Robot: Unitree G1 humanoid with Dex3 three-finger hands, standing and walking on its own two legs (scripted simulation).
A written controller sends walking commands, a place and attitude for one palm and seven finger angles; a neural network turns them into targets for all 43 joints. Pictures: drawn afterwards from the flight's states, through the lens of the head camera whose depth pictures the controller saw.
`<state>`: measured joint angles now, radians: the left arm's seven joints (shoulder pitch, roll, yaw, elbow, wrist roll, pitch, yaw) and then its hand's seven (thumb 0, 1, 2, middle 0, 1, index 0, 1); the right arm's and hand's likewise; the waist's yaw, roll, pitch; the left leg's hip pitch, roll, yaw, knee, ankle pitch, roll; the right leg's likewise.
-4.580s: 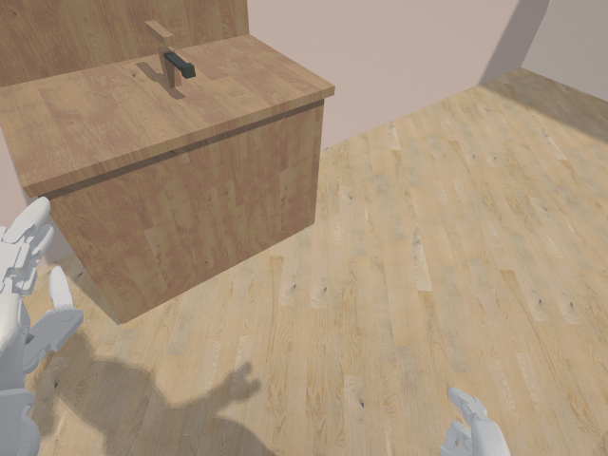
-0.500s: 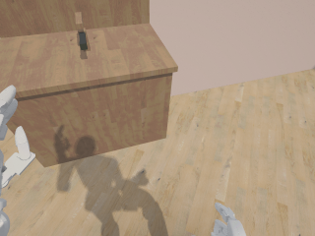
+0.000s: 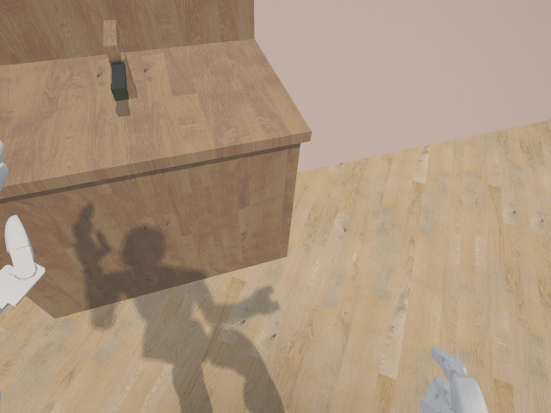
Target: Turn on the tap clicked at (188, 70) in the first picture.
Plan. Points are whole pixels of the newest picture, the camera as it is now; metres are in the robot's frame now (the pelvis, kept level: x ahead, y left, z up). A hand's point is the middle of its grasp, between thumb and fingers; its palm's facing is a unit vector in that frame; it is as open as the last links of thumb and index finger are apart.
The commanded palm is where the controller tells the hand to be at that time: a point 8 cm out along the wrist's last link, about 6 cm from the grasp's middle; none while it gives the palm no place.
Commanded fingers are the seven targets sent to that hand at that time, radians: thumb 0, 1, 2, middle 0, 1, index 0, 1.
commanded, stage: take the last steps up to it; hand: left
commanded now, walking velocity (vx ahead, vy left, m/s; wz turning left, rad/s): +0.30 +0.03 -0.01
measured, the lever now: (119, 91) +0.70 +0.38 +0.07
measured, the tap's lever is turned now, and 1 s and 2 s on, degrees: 0 0 0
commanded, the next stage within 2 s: come to a stop and stand still in 1.06 s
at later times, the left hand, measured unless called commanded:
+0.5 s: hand (132, 187) +0.33 +0.20 +0.18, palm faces +0.44 -0.79 -0.43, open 7.5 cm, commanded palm +0.27 +0.24 +0.19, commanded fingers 0.00 0.90 0.90 -0.20 -0.30 -0.20 -0.30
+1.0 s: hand (155, 124) +0.43 +0.20 +0.19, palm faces +0.42 -0.81 -0.41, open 7.5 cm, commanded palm +0.38 +0.24 +0.19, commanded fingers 0.00 0.90 0.90 -0.20 -0.30 -0.20 -0.30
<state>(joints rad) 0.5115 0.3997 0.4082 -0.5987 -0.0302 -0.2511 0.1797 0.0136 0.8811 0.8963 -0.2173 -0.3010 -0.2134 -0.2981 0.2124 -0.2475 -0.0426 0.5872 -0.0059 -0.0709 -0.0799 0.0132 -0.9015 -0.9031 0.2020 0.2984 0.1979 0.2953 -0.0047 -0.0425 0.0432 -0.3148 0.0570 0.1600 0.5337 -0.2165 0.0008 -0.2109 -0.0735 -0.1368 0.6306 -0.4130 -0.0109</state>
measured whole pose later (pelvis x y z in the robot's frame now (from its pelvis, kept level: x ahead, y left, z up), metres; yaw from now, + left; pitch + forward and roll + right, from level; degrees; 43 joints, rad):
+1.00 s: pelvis +0.22 -0.04 +0.01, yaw +1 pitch +0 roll +1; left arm 0.46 0.36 0.36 -0.51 -0.03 -0.21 0.16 0.02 0.89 0.90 -0.21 -0.30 -0.21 -0.30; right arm 0.21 -0.12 0.04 0.60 0.00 -0.10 -0.04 0.01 -0.90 -0.90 0.21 0.30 0.20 0.30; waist 0.00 0.00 0.03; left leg -0.23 0.06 0.13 0.51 -0.27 -0.01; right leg -0.43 -0.07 -0.10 0.83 -0.39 0.02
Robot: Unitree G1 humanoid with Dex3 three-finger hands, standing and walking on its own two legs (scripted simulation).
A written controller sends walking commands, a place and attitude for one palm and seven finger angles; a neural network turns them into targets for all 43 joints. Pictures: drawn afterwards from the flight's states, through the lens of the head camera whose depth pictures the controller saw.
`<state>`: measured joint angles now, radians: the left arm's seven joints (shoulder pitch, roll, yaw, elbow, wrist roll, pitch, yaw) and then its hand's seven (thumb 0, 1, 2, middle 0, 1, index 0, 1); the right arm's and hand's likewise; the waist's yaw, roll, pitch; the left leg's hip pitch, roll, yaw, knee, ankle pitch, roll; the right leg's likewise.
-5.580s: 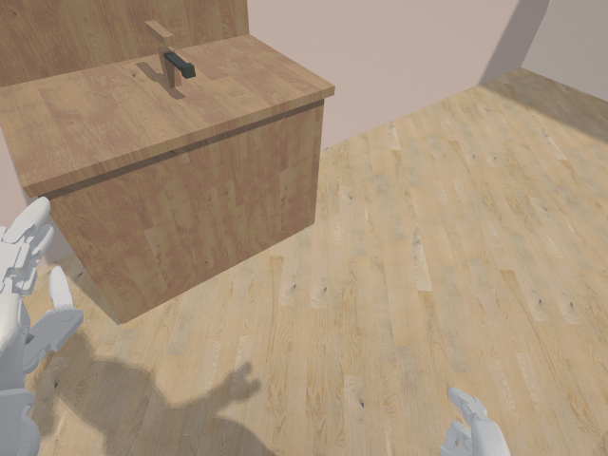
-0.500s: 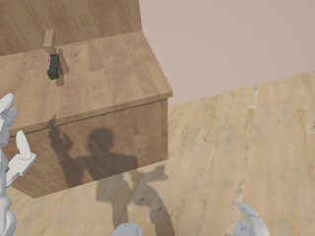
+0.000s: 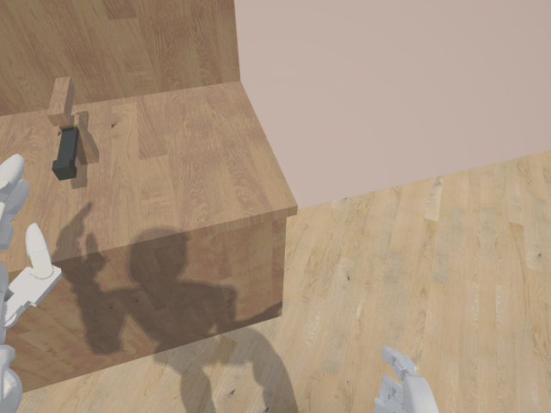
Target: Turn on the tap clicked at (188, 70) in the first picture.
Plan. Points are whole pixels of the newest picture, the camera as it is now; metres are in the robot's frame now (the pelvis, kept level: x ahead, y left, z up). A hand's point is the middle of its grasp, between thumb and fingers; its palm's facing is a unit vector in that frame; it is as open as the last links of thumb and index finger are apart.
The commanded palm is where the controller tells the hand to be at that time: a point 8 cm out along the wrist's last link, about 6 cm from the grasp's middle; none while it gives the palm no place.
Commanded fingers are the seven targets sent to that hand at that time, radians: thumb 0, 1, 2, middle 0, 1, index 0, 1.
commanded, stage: take the last steps up to it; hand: left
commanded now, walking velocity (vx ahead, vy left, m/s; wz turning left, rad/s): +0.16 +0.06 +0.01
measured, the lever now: (64, 169) +0.48 +0.41 +0.06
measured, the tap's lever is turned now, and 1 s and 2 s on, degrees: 0 0 0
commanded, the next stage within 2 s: come to a stop and stand still in 0.06 s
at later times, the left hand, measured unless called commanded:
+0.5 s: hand (102, 232) +0.27 +0.22 +0.17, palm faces +0.36 -0.82 -0.44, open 7.5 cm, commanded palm +0.21 +0.27 +0.18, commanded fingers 0.00 0.90 0.90 -0.20 -0.30 -0.20 -0.30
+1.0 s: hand (113, 280) +0.22 +0.19 +0.16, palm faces +0.38 -0.85 -0.38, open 7.5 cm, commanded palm +0.17 +0.23 +0.18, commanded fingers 0.00 0.90 0.90 -0.20 -0.30 -0.20 -0.30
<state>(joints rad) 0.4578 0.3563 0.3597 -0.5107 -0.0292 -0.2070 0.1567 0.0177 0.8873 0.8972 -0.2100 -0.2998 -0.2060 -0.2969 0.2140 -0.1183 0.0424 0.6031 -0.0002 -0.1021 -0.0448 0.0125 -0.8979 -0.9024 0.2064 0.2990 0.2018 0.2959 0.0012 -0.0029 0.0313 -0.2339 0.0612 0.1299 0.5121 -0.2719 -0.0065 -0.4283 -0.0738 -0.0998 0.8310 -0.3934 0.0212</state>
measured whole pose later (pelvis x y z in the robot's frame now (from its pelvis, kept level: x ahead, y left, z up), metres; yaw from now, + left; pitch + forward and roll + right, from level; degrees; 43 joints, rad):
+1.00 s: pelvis +0.01 -0.04 +0.00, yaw -1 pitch +0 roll -1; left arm 0.50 0.33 0.31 -0.49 -0.05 -0.14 0.15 0.02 0.88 0.90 -0.21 -0.30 -0.21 -0.30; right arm 0.23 -0.23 0.02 0.64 0.00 -0.05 -0.07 0.01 -0.90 -0.90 0.21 0.30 0.20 0.30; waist 0.00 0.05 -0.01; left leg -0.29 0.04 0.00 0.57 -0.27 -0.02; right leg -0.24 0.04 -0.10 0.49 -0.24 -0.06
